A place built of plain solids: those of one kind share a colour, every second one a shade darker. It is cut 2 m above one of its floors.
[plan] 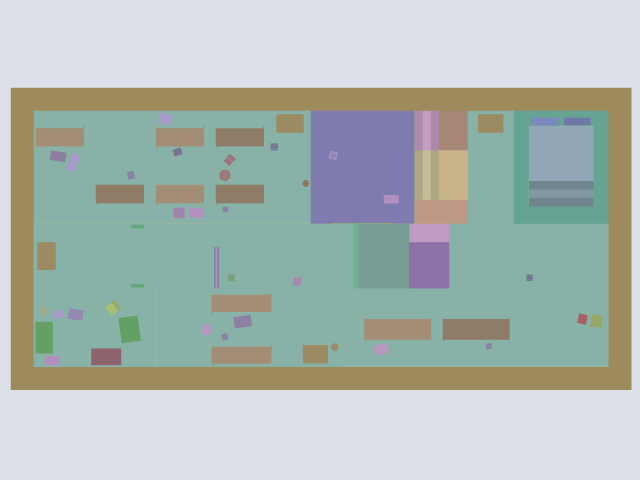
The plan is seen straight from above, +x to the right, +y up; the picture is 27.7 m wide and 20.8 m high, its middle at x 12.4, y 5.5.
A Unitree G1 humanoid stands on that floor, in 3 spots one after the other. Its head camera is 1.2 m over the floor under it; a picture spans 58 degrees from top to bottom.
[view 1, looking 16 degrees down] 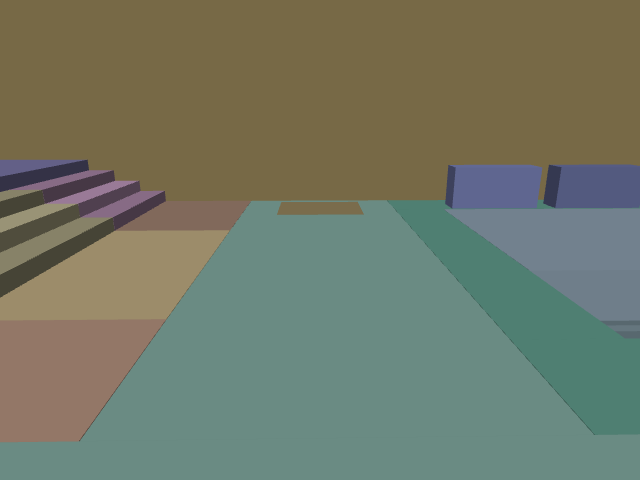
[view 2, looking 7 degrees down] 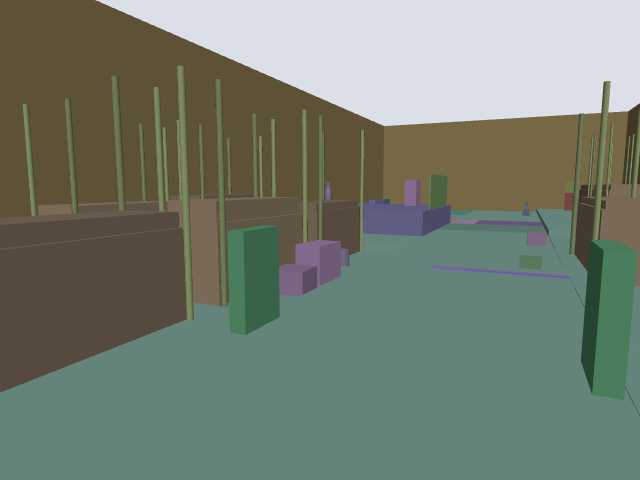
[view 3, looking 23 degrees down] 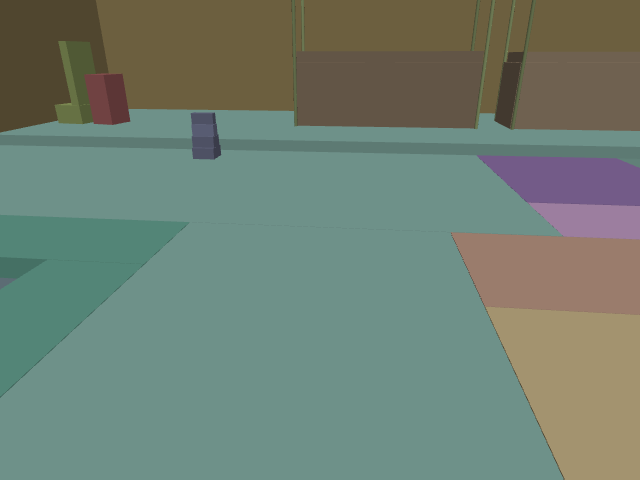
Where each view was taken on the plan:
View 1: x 19.70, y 4.80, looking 89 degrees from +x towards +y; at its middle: floor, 4.36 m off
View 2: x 1.40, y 4.02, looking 25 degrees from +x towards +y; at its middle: crate_stack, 6.64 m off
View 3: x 19.45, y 9.26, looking -84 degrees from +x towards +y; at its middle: floor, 3.07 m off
